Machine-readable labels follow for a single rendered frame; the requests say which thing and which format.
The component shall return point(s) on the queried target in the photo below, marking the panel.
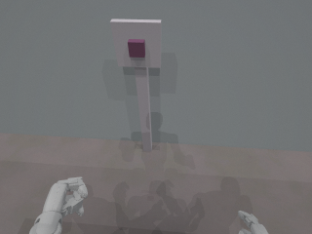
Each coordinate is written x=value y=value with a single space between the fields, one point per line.
x=149 y=30

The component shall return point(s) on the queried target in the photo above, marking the robot left hand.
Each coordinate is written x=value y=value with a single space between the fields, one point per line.
x=57 y=200

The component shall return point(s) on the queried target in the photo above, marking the button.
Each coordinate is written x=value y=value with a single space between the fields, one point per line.
x=136 y=48

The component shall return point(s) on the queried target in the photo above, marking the robot left forearm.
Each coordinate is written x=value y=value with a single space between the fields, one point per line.
x=47 y=223

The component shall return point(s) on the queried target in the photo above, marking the robot right hand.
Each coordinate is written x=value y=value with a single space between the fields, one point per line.
x=252 y=222

